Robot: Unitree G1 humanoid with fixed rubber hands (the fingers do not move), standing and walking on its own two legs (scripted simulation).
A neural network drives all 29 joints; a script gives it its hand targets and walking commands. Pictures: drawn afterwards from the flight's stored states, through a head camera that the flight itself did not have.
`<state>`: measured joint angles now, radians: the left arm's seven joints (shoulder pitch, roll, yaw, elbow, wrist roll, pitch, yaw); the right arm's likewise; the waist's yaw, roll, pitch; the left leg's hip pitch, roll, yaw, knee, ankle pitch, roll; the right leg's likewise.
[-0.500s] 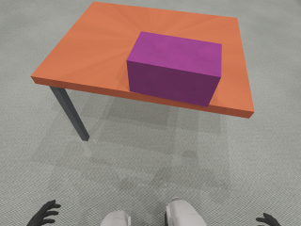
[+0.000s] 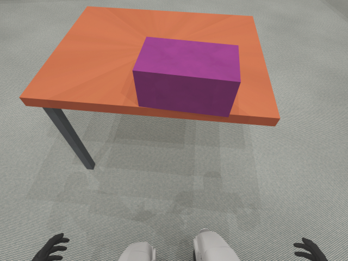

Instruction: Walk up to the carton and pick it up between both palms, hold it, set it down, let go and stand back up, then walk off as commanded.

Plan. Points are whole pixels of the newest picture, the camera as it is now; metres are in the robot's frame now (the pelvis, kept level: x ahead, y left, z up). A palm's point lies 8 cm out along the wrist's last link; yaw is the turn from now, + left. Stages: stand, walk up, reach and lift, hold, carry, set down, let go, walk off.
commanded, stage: walk up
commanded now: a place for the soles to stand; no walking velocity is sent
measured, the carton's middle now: (187, 76) +0.65 -0.02 +0.00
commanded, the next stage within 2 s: none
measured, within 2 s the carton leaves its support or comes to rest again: neither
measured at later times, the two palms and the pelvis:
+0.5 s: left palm (44, 255) +0.13 +0.30 -0.09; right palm out of the picture +0.07 -0.32 -0.08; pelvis +0.00 +0.00 +0.00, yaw -5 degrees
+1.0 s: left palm (57, 246) +0.15 +0.28 -0.08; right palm out of the picture +0.06 -0.33 -0.09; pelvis -0.01 -0.01 +0.00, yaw -6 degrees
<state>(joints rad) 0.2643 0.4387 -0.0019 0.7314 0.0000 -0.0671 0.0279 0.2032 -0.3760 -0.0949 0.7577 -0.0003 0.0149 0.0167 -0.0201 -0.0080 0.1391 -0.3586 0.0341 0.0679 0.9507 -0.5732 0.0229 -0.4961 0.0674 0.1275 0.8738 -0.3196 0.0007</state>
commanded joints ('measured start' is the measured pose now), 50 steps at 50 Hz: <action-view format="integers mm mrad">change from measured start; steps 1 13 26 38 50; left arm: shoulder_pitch -52 135 34 -27 -63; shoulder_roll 222 310 194 202 234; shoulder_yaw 83 104 73 75 102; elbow -24 18 20 15 -35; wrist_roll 21 20 17 16 20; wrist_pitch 1 -48 -25 -15 -18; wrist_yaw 29 32 9 11 -9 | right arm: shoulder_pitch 132 -64 -61 -54 108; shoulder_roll -236 -217 -269 -317 -401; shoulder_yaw -70 -43 -58 -60 -99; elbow -3 -104 -51 -23 -4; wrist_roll -38 7 -13 -17 -37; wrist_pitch -34 -12 -56 -70 -69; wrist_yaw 2 -14 -23 -16 17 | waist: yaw -76 65 32 20 -67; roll -36 -153 146 105 278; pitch -118 -261 -154 -135 -159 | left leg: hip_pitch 208 -120 92 98 262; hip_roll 50 -9 215 341 343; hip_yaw -183 -98 -175 -358 -456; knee -354 119 -247 -393 -625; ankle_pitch -14 -98 717 503 -266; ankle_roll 47 1 104 210 234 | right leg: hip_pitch -196 266 121 1 -247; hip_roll -153 -301 -50 -70 -28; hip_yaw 329 572 -74 -102 -169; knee -261 -389 -167 -16 120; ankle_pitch -110 251 182 -98 -264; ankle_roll -151 -300 -72 -45 -56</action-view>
